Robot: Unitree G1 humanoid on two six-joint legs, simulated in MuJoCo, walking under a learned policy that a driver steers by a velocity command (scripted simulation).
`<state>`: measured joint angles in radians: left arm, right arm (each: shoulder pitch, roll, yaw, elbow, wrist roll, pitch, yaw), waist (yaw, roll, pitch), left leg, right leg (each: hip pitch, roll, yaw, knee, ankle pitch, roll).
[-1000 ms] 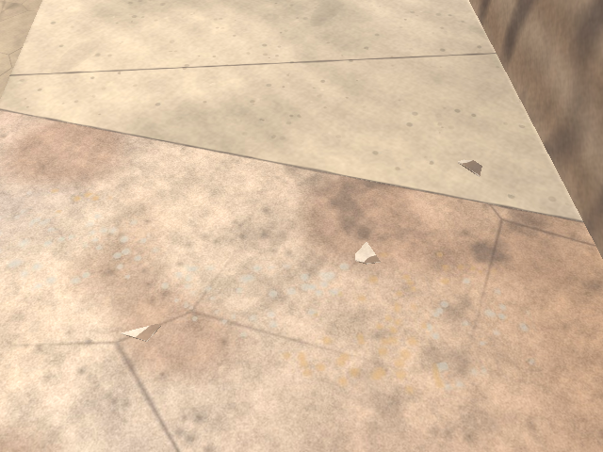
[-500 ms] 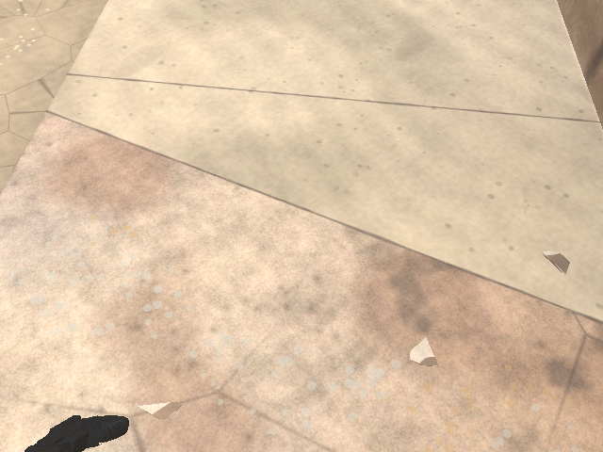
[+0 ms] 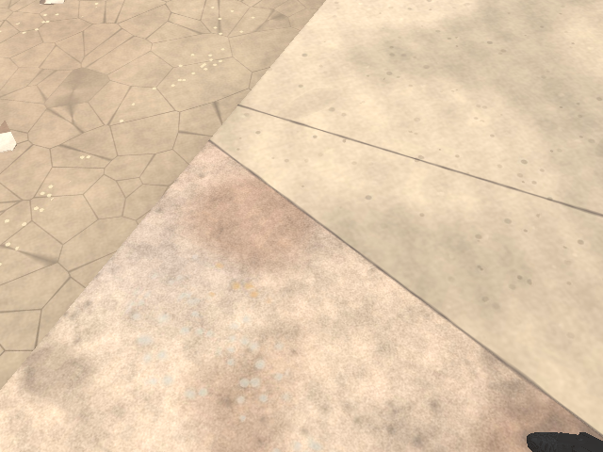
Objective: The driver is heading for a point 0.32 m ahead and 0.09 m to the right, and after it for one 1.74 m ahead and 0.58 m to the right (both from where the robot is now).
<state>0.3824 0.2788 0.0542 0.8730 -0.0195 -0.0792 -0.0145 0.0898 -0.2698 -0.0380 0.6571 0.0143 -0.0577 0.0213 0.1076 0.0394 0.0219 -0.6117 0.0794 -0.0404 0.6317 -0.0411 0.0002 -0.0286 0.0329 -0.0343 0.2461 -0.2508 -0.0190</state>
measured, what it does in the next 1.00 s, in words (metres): walks ahead, turning right: left foot, then right foot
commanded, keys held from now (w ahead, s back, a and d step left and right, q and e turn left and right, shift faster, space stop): w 0.02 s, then w+e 0.18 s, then e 0.80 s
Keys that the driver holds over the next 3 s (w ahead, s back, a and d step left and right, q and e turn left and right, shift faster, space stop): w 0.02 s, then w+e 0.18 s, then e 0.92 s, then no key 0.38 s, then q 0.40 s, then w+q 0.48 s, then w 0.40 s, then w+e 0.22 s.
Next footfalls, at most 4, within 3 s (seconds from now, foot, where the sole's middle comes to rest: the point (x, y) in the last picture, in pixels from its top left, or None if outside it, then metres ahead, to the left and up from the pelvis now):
0.10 left None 0.23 0.14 -0.78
0.58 right None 0.39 -0.11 -0.78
1.00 left None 0.45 0.11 -0.78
1.40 right None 0.28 -0.09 -0.78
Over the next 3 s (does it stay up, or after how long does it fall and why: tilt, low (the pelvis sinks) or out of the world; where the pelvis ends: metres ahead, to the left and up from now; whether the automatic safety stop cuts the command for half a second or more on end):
stays up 0.81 -0.06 -0.02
